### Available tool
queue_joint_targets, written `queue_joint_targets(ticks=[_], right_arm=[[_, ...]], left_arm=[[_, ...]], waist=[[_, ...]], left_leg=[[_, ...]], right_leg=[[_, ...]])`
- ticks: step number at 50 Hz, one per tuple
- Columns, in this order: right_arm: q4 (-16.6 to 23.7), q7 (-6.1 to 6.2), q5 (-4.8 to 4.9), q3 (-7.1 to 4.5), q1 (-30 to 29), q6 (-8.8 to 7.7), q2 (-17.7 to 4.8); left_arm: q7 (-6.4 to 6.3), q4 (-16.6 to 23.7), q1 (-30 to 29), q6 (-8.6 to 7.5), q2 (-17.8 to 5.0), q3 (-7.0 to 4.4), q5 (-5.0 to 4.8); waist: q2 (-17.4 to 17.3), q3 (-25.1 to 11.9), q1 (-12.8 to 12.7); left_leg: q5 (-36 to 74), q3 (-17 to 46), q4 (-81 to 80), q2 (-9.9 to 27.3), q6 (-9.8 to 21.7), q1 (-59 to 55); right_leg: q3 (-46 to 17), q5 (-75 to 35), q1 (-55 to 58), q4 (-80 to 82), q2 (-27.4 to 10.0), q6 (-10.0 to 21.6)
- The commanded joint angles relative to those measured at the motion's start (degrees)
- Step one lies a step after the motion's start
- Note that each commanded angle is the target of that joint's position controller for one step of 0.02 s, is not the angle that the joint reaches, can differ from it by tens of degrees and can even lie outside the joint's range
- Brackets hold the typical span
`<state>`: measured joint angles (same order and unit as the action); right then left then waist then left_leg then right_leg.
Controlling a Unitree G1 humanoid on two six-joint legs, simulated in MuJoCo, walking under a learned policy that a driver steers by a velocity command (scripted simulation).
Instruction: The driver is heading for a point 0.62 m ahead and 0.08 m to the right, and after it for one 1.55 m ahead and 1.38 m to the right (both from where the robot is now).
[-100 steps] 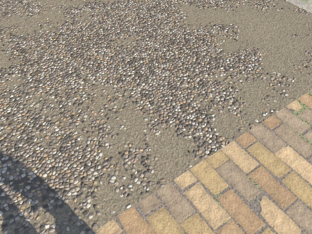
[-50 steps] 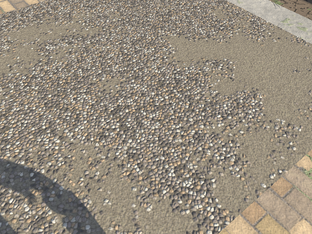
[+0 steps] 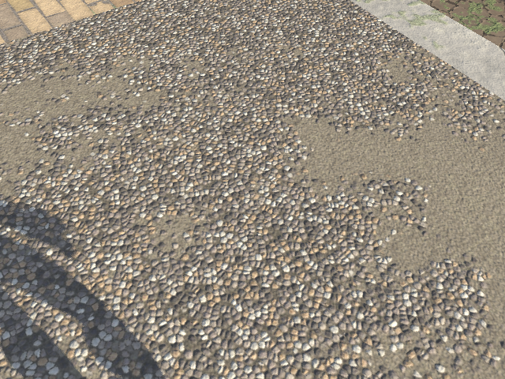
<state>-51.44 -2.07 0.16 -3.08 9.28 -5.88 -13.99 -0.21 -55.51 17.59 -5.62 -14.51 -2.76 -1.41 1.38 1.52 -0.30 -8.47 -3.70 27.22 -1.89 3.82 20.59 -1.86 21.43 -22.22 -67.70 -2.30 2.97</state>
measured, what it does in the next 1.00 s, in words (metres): walks ahead: right foot, then left foot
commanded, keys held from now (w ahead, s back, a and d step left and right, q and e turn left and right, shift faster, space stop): w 0.70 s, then w+e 0.30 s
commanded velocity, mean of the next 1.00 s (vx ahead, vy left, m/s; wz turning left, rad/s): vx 0.50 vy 0.00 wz -0.08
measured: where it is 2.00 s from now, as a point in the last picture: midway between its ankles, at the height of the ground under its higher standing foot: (325, 200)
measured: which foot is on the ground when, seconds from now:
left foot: down 0.00-0.46, up 0.48-0.98, down 1.00-1.00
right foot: up 0.00-0.42, down 0.44-1.00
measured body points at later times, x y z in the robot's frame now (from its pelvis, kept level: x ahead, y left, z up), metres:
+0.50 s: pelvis +0.27 -0.05 -0.01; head +0.31 -0.06 +0.44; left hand +0.47 +0.19 -0.11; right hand +0.24 -0.32 -0.16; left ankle +0.09 +0.08 -0.68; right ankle +0.38 -0.15 -0.74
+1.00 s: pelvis +0.54 -0.03 -0.01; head +0.57 -0.02 +0.44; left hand +0.51 +0.25 -0.15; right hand +0.75 -0.28 -0.10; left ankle +0.67 +0.08 -0.74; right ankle +0.38 -0.15 -0.73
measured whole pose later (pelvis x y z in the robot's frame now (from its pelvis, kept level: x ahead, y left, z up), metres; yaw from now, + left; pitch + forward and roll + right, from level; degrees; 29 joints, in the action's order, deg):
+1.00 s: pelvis +0.54 -0.03 -0.01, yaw -6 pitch +3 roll -1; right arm -48.7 -1.3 0.6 -3.2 -1.1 -6.8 -13.4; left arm -0.9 -57.5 24.9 -3.2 -13.9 -4.0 -0.9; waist -0.7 0.4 -4.5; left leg -2.8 0.8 27.3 1.7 1.9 26.8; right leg -3.1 25.5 -1.0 -25.2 0.9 0.5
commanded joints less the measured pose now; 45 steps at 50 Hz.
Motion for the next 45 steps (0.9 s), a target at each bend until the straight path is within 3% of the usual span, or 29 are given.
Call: queue_joint_targets(ticks=[1, 2, 5, 11, 16, 19, 20, 21, 22, 23, 24, 25, 26, 27, 28, 31, 34, 39, 43, 45], right_arm=[[1.35, -0.16, -0.74, -0.7, 2.01, -0.81, -4.22], [0.7, -0.03, -0.56, -0.8, 2.97, -0.93, -4.71], [-0.7, 1.05, -0.46, -1.37, 5.89, -0.91, -7.21], [-2.65, 2.28, 0.21, -1.2, 11.11, 0.01, -7.8], [-5.19, 2.48, 0.6, -1.52, 15.65, 1.09, -8.41], [-5.64, 2.84, 0.86, -2.08, 14.87, 1.83, -9.35], [-5.37, 2.9, 0.89, -2.26, 13.59, 2.01, -9.93], [-5.02, 2.9, 0.94, -2.21, 12.01, 2.28, -9.87], [-4.37, 2.87, 0.58, -1.58, 11.47, 2.38, -8.34], [-3.13, 2.52, -0.2, -0.06, 16.13, 1.74, -3.6], [-3.97, 2.04, 0.35, 1.03, 18.28, 0.29, -0.62], [-3.12, 1.72, 1.82, -0.55, 13.74, -0.89, -6.72], [-1.5, 1.69, 2.67, -0.84, 8.72, -1.45, -8.1], [-1.15, 2.05, 2.14, -0.98, 6.32, -1.37, -7.53], [-1.32, 2.45, 1.33, -1.5, 6.25, -0.68, -7.16], [-2.09, 2.74, 0.94, -1.42, 8.82, 1.43, -3.81], [-0.04, 2.96, 0.28, -1.8, 2.92, 1.89, -4.41], [3.13, 2.36, 0.1, -1.5, -7.57, 1.06, -3.19], [5.13, 1.31, 0.72, -0.94, -14.14, 0.18, -3.15], [5.95, 0.74, 0.97, -0.99, -15.06, -0.52, -4.12]], left_arm=[[-0.51, 3.37, 1.42, 0.08, -4.07, -1.59, 0.27], [-0.59, 3.25, 1.84, 0.65, -3.2, -1.56, 0.3], [-0.86, 5.28, -3.64, 1.34, -3.62, -1.91, 0.93], [0.06, 8.53, -15.08, 0.72, -2.04, -1.35, 0.87], [1.64, 11.41, -22.75, 0.09, -2.06, -0.68, 0.23], [2.57, 12.12, -21.88, -0.48, -3.5, -0.96, 0.07], [2.6, 11.44, -18.78, -0.62, -4.74, -1.51, 0.14], [2.43, 9.51, -12.2, -0.68, -6.43, -2.53, 0.34], [1.98, 6.32, -1.78, -0.63, -9.55, -4.01, 0.59], [1.51, 4.66, 7.4, -0.48, -15.09, -5.35, 1.82], [1.69, 3.92, 8.85, -0.18, -13.67, -4.73, 1.11], [1.72, 4.48, 5.35, -0.25, -9.74, -3.37, 0.71], [1.55, 5.74, 0.29, -0.24, -7.59, -2.7, 0.85], [1.76, 6.31, -3.96, -0.35, -6.16, -2.14, 1.29], [1.93, 6.53, -6.29, -0.64, -4.42, -1.63, 1.73], [2.04, 5.16, -5.54, -1.04, -4.57, -1.6, 1.76], [0.99, 3.82, -2.6, -1.01, -6.81, -2.11, 1.79], [-0.02, 2.09, 2.44, -0.22, -7.25, -2.05, 0.88], [-0.44, 0.61, 6.11, 0.54, -7.68, -2.35, 0.27], [-0.8, 0.3, 6.46, 1.02, -8.01, -2.68, 0.03]], waist=[[-5.65, -4.46, -0.54], [-5.62, -3.69, -0.94], [-4.17, -0.85, -0.33], [-4.49, 1.39, 2.96], [-4.59, 3.84, 5.27], [-5.82, 2.84, 3.29], [-6.67, 0.83, 1.31], [-6.75, -3.06, -2.45], [-5.27, -9.69, -6.63], [5.13, -19.4, -6.63], [14.59, -25.14, -5.78], [9.92, -18.87, -6.11], [6.74, -11.9, -4.94], [2.1, -7.09, -2.99], [1.95, -4.92, -0.98], [2.83, -2.91, 1.54], [1.48, -0.38, 0.78], [1.66, 1.55, -1.98], [2.1, 2.92, -3.95], [2.85, 2.94, -3.34]], left_leg=[[5.64, 18.09, -16.99, 14.97, 9.25, -11.9], [7.06, 16.25, -18.12, 14.55, 9.69, -10.49], [10.48, 13.42, -20.31, 14.61, 10.22, -10.73], [10.75, 8.02, -21.09, 12.4, 7.54, -14.41], [11.13, 7.98, -18.11, 15.4, 7.52, -22.74], [18.31, 8.3, -13.86, 17.39, 6.32, -26.34], [26.47, 7.7, -10.59, 17.04, 5.63, -26.29], [35.47, 5.88, -3.26, 15.11, 4.5, -24.94], [34.67, 3.6, 9.08, 11.84, 2.7, -18.38], [13.87, 0.68, 31.53, 5.15, -0.82, 2.23], [-22.95, 6.14, 45.38, -1.91, -2.26, 15.86], [-22.33, 10.88, 50.82, 1.96, -0.9, 21.67], [-17.53, 9.08, 50.16, 5.01, -0.01, 23.02], [-12.58, 7.76, 46.32, 7.62, -0.08, 20.78], [-9.66, 7.97, 42.45, 9.53, -0.1, 17.39], [-6.23, 7.38, 37.29, 10.76, -0.97, 12.85], [1.39, 7.2, 29.02, 11.24, -2.59, 18.74], [13.58, 5.74, 12.14, 8.46, -3.92, 18.08], [13.14, 5.41, 4.26, 6.2, -4.46, 15.97], [10.76, 6.31, 1.32, 5.75, -3.93, 13.79]], right_leg=[[-2.64, -6.25, -11.14, 0.42, -6.25, 0.28], [-2.13, -6.79, -10.97, 1.9, -6.5, -0.07], [-1.67, -13.23, -16.6, 9.04, -7.15, -1.72], [0.71, -27.59, -17.59, 27.84, -4.82, -2.41], [1.66, -24.56, -19.08, 35.61, -3.11, -1.49], [2.24, -18.73, -15.13, 38.27, -1.79, 0.67], [3.49, -17.15, -9.6, 38.81, -0.2, 1.61], [5.26, -17.62, -0.01, 39.99, 1.89, 2.94], [3.62, -19.33, 15.5, 38.83, 0.66, 5.08], [-17.1, -16.69, 39.01, 38.64, -14.1, 12.26], [-39.3, -9.34, 47.29, 48.49, -21.52, 17.54], [-35.16, -5.14, 42.24, 50.12, -19.36, 14.56], [-26.49, -7.38, 33.69, 51.11, -17.38, 12.31], [-20.16, -12.03, 24.47, 53.32, -15.07, 11.16], [-15.83, -15.07, 18.51, 55.15, -12.87, 10.08], [-10.13, -18.36, 11.53, 59.42, -10.74, 10.57], [-7.53, -21.22, 12.58, 61.46, -10.75, 10.92], [-4.71, -21.04, 14.17, 61.41, -8.17, 8.86], [-6.18, -19.45, 17.57, 58.44, -9.19, 8.73], [-8.05, -19.19, 19.39, 55.78, -10.53, 8.2]])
